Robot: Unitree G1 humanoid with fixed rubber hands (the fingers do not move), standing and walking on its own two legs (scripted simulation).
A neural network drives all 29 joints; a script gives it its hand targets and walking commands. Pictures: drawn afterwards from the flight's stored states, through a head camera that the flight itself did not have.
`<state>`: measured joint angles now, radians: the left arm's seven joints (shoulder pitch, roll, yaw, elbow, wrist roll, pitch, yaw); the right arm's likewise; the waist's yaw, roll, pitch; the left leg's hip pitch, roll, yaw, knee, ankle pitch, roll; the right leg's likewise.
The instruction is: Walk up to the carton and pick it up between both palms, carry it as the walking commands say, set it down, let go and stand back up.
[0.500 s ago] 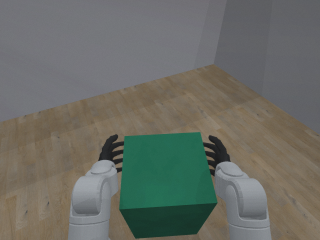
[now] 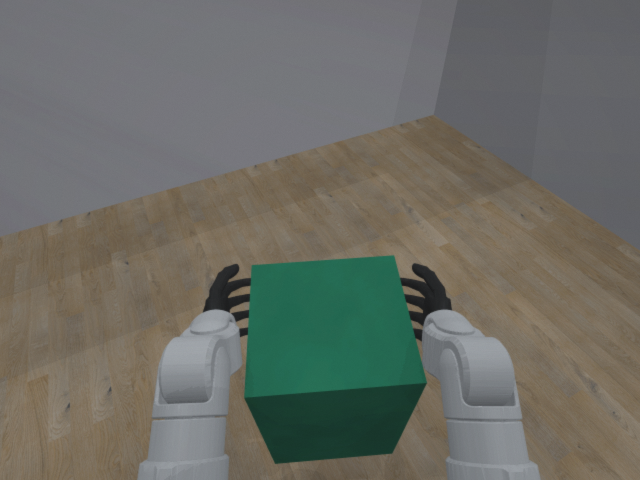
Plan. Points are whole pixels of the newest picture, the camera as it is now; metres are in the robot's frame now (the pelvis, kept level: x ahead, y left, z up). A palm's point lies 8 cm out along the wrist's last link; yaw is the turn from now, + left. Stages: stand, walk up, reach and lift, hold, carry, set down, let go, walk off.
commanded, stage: carry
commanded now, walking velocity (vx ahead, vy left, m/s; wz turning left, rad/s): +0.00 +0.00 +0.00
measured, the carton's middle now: (329, 369) +0.27 +0.00 +0.00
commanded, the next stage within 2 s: none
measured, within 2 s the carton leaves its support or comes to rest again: neither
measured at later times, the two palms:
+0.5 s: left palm (200, 303) +0.32 +0.16 +0.08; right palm (404, 301) +0.32 -0.10 +0.08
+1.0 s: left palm (195, 289) +0.34 +0.17 +0.07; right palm (391, 289) +0.34 -0.08 +0.07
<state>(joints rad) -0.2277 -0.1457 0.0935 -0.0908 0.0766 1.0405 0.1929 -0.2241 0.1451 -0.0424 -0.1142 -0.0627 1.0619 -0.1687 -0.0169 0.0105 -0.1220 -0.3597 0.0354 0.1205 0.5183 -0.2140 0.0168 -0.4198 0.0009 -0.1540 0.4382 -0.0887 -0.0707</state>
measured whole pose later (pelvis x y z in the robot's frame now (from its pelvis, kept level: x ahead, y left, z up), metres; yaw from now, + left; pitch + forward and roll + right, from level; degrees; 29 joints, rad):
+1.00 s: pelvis +0.06 +0.04 +0.00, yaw +0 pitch +4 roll -1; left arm -0.16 -0.14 0.03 -0.12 0.07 0.96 0.20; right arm -0.14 0.13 -0.02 -0.14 -0.04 0.96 -0.16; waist -0.01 0.01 -0.13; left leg -0.29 -0.01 0.14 0.55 -0.34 0.07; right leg -0.38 -0.04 -0.13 0.53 -0.21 -0.01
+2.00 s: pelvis +0.07 +0.04 +0.00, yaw -1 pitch +4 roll -1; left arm -0.16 -0.14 0.03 -0.11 0.07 0.96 0.20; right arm -0.14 0.13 -0.03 -0.14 -0.04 0.96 -0.16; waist -0.01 0.01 -0.13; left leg -0.27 0.01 0.14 0.54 -0.34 0.06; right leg -0.36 -0.03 -0.13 0.52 -0.22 -0.02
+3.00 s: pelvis +0.00 +0.01 +0.00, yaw +10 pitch -9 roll -1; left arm -0.58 -0.15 0.41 0.73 0.42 0.56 0.01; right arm -0.57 0.26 -0.50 0.59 -0.44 0.62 -0.03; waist -0.10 0.00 0.06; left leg -0.17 -0.05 -0.05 0.56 -0.24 0.04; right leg -0.18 0.02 0.03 0.51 -0.18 0.01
